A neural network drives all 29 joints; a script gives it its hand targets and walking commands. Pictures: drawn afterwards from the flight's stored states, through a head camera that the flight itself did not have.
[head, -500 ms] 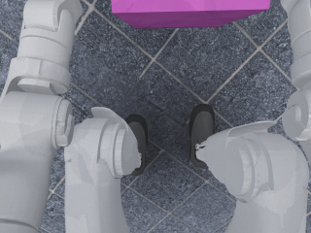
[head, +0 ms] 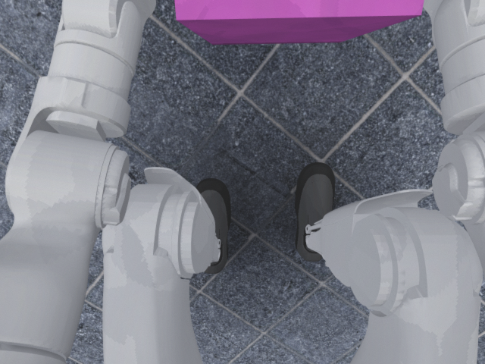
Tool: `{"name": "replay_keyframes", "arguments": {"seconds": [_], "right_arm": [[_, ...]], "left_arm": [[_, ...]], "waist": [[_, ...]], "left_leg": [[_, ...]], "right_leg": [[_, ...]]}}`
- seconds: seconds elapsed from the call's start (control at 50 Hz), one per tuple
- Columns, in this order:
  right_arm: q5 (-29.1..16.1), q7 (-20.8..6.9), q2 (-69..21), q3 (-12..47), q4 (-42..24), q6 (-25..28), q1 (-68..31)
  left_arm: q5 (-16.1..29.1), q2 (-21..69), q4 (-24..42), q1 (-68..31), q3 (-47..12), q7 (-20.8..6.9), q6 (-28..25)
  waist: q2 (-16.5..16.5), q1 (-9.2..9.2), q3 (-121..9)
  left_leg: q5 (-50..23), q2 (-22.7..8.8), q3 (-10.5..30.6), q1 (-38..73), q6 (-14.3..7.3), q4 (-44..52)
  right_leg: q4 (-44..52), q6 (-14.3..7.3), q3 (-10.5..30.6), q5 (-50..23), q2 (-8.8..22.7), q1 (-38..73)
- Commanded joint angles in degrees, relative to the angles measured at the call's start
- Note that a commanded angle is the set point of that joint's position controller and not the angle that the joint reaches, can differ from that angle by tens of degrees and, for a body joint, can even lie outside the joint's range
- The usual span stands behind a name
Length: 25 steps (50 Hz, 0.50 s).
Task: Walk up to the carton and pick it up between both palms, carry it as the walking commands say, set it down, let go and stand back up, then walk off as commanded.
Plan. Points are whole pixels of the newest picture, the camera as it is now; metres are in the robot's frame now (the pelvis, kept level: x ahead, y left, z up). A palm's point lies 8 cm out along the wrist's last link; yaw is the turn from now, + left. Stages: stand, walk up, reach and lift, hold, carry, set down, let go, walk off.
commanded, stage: reach and lift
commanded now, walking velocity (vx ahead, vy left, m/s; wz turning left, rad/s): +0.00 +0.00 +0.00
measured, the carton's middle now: out of the picture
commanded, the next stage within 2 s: none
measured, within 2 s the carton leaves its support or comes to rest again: leaves its support in 0.92 s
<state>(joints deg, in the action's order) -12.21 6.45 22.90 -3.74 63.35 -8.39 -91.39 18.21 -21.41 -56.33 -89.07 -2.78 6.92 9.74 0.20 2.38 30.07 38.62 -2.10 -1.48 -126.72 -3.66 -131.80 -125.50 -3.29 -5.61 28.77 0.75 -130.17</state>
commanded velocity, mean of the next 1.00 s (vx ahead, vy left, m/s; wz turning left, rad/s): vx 0.00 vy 0.00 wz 0.00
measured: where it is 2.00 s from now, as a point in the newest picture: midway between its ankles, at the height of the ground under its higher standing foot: (262, 233)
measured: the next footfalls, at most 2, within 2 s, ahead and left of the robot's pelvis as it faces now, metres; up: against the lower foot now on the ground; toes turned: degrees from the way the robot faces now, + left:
none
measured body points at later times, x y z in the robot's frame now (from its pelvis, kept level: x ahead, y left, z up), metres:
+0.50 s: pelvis +0.00 +0.00 +0.00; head +0.39 +0.02 +0.21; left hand +0.57 +0.17 -0.19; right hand +0.59 -0.14 -0.19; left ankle +0.09 +0.10 -0.32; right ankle +0.13 -0.10 -0.32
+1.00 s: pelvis +0.00 -0.01 +0.00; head +0.37 +0.02 +0.23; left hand +0.56 +0.18 -0.17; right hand +0.58 -0.13 -0.17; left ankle +0.09 +0.11 -0.32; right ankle +0.13 -0.10 -0.32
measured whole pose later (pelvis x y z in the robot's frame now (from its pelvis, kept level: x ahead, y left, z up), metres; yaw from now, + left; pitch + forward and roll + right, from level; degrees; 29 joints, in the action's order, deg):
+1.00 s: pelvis +0.00 -0.01 +0.00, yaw +2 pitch +29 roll -1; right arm -12.2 9.8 20.0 -4.3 63.4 -16.6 -92.1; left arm 13.7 -18.9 -58.1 -90.2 1.4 11.6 17.5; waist 0.2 1.8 30.4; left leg 38.4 -0.4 -1.1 -123.6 -2.4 -132.5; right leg -127.1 -3.5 -5.1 29.3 0.7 -127.1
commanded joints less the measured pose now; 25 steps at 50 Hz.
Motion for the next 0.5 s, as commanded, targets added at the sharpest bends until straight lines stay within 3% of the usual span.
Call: {"name": "replay_keyframes", "arguments": {"seconds": [0.0,0.02,0.04,0.06,0.08,0.1,0.14,0.16,0.18,0.2,0.22,0.24,0.26,0.28,0.3,0.32,0.34,0.36,0.38,0.4,0.42,0.46,0.48], "right_arm": [[-2.4,0.0,-0.5,2.3,-4.5,4.4,-22.4],[-2.9,-0.2,-3.4,2.7,-4.7,4.4,-21.9],[-2.4,0.0,-1.6,2.3,-3.1,4.5,-21.7],[-3.6,-0.3,-6.4,4.0,-1.8,4.1,-22.4],[-4.0,-1.1,-9.6,4.9,-3.3,4.1,-24.3],[-3.5,-1.3,-9.3,4.9,-1.2,3.9,-23.3],[-3.3,-2.9,-16.7,6.4,-5.2,3.7,-25.5],[-3.9,-4.0,-18.9,7.3,-4.5,3.5,-26.8],[-3.0,-4.9,-22.9,7.7,-4.4,3.3,-28.3],[-2.2,-5.8,-26.0,6.8,-4.6,3.1,-28.4],[-1.6,-7.8,-34.7,7.6,-2.4,2.0,-28.1],[-2.3,-9.1,-37.4,8.9,-4.3,1.7,-31.0],[-2.3,-10.7,-43.3,9.7,-5.5,1.3,-30.8],[-2.5,-12.2,-47.4,9.6,-3.9,0.6,-32.6],[-0.2,-13.2,-49.8,7.7,-3.6,0.0,-30.5],[0.0,-14.0,-51.4,8.0,-4.0,-0.6,-29.9],[-0.5,-15.0,-52.9,8.4,-3.9,-1.1,-30.6],[-1.9,-15.8,-53.3,9.1,-5.7,-0.9,-32.2],[-1.7,-16.0,-54.8,9.7,-6.8,-0.9,-33.1],[-1.7,-16.4,-56.7,10.2,-6.6,-1.2,-33.0],[-1.3,-16.8,-55.8,9.6,-7.6,-1.4,-32.7],[-1.9,-17.6,-57.6,10.7,-8.7,-1.9,-30.8],[-3.3,-17.7,-56.7,11.2,-11.3,-1.6,-32.6]], "left_arm": [[-2.3,2.9,-0.8,-21.5,3.3,-0.1,-4.7],[-1.2,2.6,2.2,-23.8,2.7,-0.3,-5.4],[-3.2,2.3,-0.3,-21.9,3.9,-0.2,-5.2],[-0.9,3.2,4.6,-26.4,1.6,-0.4,-5.9],[-0.8,6.4,4.1,-27.3,0.3,-1.2,-5.8],[-1.0,9.2,1.8,-25.4,0.4,-1.6,-5.4],[-1.5,13.6,1.3,-26.4,0.0,-3.2,-4.9],[-2.6,15.9,0.7,-27.8,0.1,-3.4,-4.6],[-2.1,21.1,2.0,-30.1,-1.3,-4.6,-4.4],[-2.4,23.0,4.8,-32.1,-1.8,-5.6,-4.5],[-2.1,31.7,4.0,-34.8,-4.4,-7.9,-4.0],[-2.2,34.8,2.8,-34.4,-5.5,-9.4,-3.3],[-4.5,38.6,4.0,-34.2,-4.9,-10.7,-3.0],[-3.9,44.7,1.9,-32.7,-4.6,-12.4,-2.5],[-3.4,48.6,4.4,-34.7,-6.3,-13.9,-1.9],[-3.5,49.5,3.8,-33.5,-5.4,-14.8,-1.5],[-3.8,49.8,7.6,-35.3,-6.1,-15.5,-1.6],[-4.0,51.5,7.3,-35.6,-7.0,-16.0,-0.9],[-3.6,53.4,6.0,-34.1,-7.1,-16.6,-0.5],[-5.2,54.3,6.3,-32.9,-6.4,-17.1,-0.3],[-4.7,54.6,6.4,-32.9,-6.5,-17.5,0.2],[-4.6,56.7,8.5,-31.6,-6.0,-18.0,0.4],[-4.8,56.7,9.2,-31.7,-6.5,-18.1,1.0]], "waist": [[2.3,-2.02,-79.6],[1.3,-1.17,-83.1],[1.5,-1.29,-79.5],[0.4,-1.01,-81.0],[1.2,-2.31,-80.1],[2.3,-2.14,-79.3],[0.3,-0.31,-78.9],[2.0,0.48,-78.0],[1.4,-1.33,-76.8],[3.1,-1.70,-76.5],[2.5,-2.74,-75.2],[2.7,-2.06,-74.1],[2.3,0.28,-71.9],[1.7,0.21,-69.3],[2.5,-2.94,-67.9],[1.1,-2.49,-68.2],[0.8,-1.46,-66.4],[3.4,-0.77,-66.6],[2.2,-1.09,-67.8],[1.9,1.20,-65.6],[2.1,-0.98,-65.7],[0.3,-0.14,-68.5],[3.0,0.73,-72.0]], "left_leg": [[-26.6,5.5,3.0,38.3,4.7,13.5],[-27.6,5.8,2.6,38.5,4.6,12.4],[-26.1,5.2,2.4,35.3,4.9,12.7],[-26.3,5.7,2.3,35.9,4.6,13.5],[-26.8,5.4,3.3,36.2,4.3,13.2],[-26.3,5.9,2.0,35.7,4.6,12.5],[-26.6,6.2,2.6,35.4,4.1,13.1],[-26.7,6.2,2.6,37.4,3.9,13.5],[-26.5,6.4,2.7,36.0,4.2,13.3],[-27.1,6.4,2.8,37.6,4.2,13.0],[-25.6,7.5,2.1,36.6,4.4,12.8],[-24.7,6.9,3.1,36.5,4.1,12.8],[-26.5,7.1,2.5,35.7,4.0,12.4],[-23.7,7.5,2.4,34.9,3.7,12.9],[-24.3,7.7,3.1,34.4,4.1,12.9],[-24.4,7.6,3.0,35.5,4.2,12.9],[-23.2,7.3,2.6,33.0,3.9,12.1],[-23.3,7.1,1.8,33.4,3.8,12.2],[-23.2,7.4,1.4,33.4,3.6,11.5],[-24.5,7.6,1.2,29.5,3.9,12.2],[-23.2,7.2,2.2,32.0,3.4,12.5],[-25.8,7.6,2.3,33.4,3.4,12.0],[-27.0,7.5,1.4,35.1,3.7,11.6]], "right_leg": [[3.7,2.0,6.1,-20.4,-3.1,46.3],[3.6,2.1,6.7,-22.3,-3.3,50.2],[3.4,2.2,6.7,-22.2,-3.3,48.6],[3.6,2.1,6.6,-22.1,-3.2,50.9],[2.7,2.0,6.2,-23.4,-3.5,49.1],[3.4,1.8,7.0,-22.8,-3.7,49.9],[3.2,2.0,6.9,-22.4,-3.6,49.7],[3.2,1.8,6.9,-20.8,-3.8,46.1],[3.3,1.8,6.3,-20.8,-4.4,45.4],[2.7,1.6,6.2,-21.2,-4.4,44.4],[3.7,1.6,6.3,-19.9,-4.6,45.0],[2.4,1.4,6.3,-18.6,-4.4,44.6],[2.5,1.3,7.0,-19.4,-4.9,43.0],[2.2,1.2,5.7,-16.0,-4.8,41.2],[2.0,1.1,5.3,-16.6,-5.2,39.3],[2.0,1.0,5.1,-15.4,-4.9,39.3],[1.3,1.0,5.4,-14.8,-4.8,38.2],[1.7,0.7,6.0,-15.8,-5.3,39.4],[1.8,0.5,5.8,-16.1,-5.1,40.6],[0.9,0.5,6.2,-17.5,-5.2,41.5],[1.4,0.6,5.6,-15.7,-5.4,39.1],[0.9,0.6,5.3,-16.8,-5.7,40.9],[0.7,0.6,5.3,-18.0,-5.7,41.5]]}}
